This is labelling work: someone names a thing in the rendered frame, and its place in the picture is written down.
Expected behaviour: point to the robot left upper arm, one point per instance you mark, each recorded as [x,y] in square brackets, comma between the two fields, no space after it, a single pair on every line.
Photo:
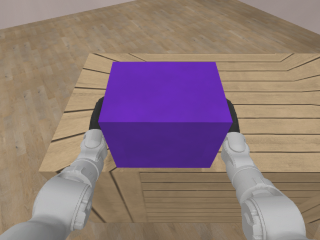
[63,206]

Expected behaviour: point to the left robot hand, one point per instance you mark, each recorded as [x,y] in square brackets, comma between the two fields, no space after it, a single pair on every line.
[95,115]

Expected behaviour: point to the pedestal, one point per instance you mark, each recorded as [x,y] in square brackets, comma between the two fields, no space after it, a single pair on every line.
[276,97]

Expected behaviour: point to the carton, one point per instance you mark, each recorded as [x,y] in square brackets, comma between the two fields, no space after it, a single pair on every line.
[164,114]

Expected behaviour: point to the right robot forearm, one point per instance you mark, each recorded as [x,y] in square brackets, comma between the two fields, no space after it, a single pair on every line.
[244,175]

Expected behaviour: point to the right robot hand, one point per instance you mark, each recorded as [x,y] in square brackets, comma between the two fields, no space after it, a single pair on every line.
[235,125]

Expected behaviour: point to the robot right upper arm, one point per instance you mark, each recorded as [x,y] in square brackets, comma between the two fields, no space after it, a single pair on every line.
[271,218]

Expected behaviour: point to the left robot forearm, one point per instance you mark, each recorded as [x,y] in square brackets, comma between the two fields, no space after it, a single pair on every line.
[87,167]

